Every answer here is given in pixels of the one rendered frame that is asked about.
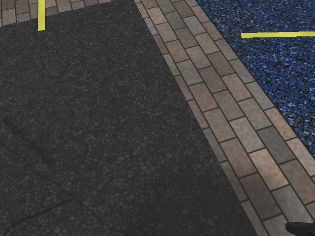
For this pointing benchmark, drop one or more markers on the robot right hand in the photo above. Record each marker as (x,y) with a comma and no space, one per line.
(300,228)

